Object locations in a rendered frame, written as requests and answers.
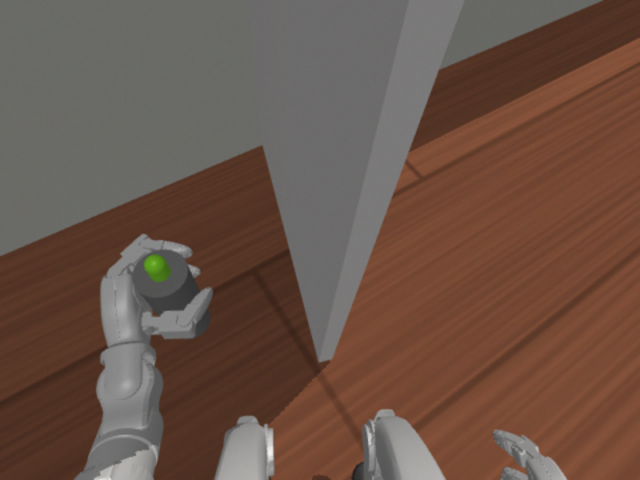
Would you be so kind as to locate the left robot hand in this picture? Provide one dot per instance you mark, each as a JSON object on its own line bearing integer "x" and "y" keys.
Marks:
{"x": 127, "y": 316}

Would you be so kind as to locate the left robot arm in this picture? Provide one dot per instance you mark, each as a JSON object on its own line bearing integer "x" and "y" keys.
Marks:
{"x": 128, "y": 441}

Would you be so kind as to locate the bottle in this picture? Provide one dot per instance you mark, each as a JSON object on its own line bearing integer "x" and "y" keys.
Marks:
{"x": 165, "y": 281}

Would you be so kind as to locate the right robot hand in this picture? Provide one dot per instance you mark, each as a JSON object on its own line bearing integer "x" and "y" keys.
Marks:
{"x": 526, "y": 454}

